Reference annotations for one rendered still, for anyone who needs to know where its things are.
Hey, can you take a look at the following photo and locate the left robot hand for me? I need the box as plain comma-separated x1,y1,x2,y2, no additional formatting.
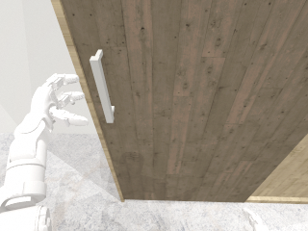
30,73,89,128

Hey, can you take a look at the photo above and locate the right robot hand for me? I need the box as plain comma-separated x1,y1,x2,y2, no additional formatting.
240,207,269,231

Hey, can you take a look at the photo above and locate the wardrobe door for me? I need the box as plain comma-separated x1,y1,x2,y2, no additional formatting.
251,134,308,198
61,0,308,203

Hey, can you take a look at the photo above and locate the robot left upper arm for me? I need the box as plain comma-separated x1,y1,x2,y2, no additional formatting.
0,205,52,231

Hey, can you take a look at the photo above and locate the left robot forearm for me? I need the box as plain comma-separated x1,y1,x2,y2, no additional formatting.
0,112,54,214

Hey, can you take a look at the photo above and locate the handle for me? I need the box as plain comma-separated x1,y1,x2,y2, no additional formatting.
90,49,115,123

